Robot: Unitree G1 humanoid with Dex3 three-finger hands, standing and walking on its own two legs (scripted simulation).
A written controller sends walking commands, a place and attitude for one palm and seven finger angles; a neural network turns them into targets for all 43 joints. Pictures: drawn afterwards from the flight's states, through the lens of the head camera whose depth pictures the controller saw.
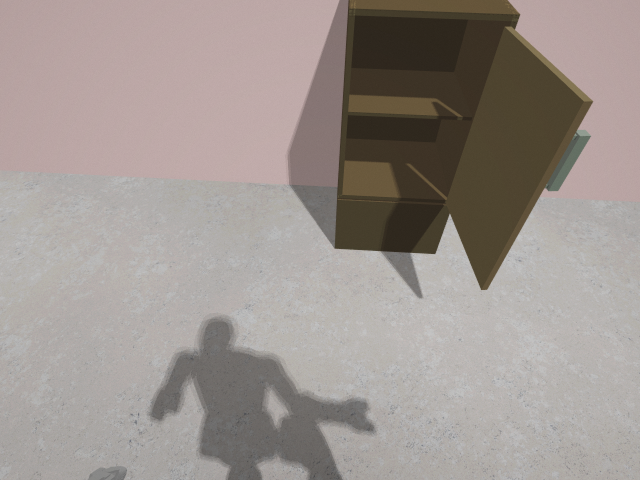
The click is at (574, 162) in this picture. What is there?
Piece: cupboard door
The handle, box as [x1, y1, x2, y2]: [545, 130, 590, 190]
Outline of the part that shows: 585,130 576,131 545,186 548,190 557,190 590,136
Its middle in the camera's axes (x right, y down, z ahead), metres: +0.53 -0.17 +0.86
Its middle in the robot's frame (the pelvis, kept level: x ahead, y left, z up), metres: +0.79 -0.49 -0.03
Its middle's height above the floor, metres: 0.74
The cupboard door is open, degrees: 96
